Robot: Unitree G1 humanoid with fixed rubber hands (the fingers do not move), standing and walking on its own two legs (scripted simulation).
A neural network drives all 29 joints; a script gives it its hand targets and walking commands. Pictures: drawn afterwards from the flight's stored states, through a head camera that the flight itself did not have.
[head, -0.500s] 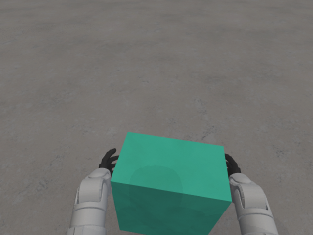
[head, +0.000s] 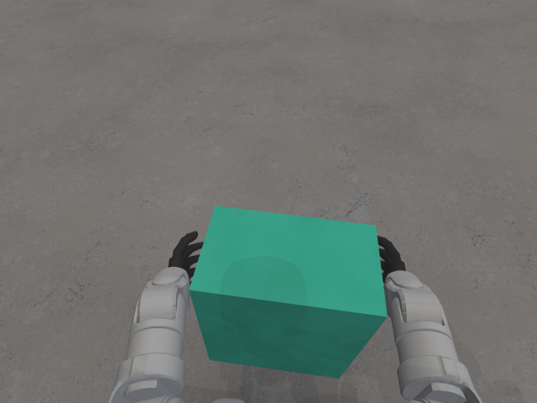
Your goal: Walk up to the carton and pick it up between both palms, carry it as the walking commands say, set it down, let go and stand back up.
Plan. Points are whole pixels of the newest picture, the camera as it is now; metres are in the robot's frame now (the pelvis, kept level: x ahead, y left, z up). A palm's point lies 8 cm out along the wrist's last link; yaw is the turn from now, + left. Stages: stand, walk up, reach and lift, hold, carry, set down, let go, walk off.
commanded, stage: set down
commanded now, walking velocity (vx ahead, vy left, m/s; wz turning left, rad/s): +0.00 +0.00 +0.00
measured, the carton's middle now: (283, 300) +0.28 +0.02 -0.06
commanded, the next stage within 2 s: none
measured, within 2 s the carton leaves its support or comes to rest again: neither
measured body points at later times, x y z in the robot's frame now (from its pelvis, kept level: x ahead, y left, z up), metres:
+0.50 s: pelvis +0.05 +0.00 +0.00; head +0.13 +0.00 +0.44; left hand +0.33 +0.19 -0.07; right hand +0.33 -0.16 -0.08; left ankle +0.05 +0.12 -0.73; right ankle +0.05 -0.12 -0.73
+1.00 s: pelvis -0.04 -0.01 -0.07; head +0.16 +0.00 +0.33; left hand +0.30 +0.20 -0.17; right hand +0.34 -0.14 -0.17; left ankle +0.05 +0.12 -0.73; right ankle +0.05 -0.12 -0.73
